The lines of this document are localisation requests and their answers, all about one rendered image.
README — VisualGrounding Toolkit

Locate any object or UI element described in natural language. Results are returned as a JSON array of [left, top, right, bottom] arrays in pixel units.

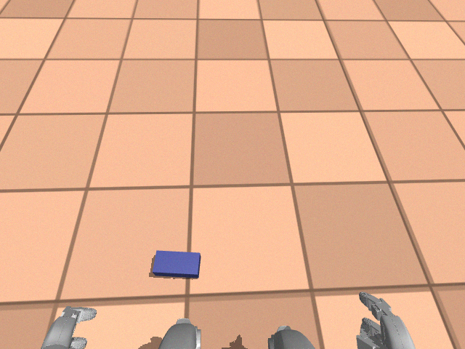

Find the left robot hand
[[41, 306, 97, 349]]

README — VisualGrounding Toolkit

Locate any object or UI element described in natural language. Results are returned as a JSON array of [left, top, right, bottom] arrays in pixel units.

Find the carton
[[153, 250, 201, 278]]

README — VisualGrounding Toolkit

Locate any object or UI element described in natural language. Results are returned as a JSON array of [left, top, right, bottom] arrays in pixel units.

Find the right robot hand
[[356, 292, 416, 349]]

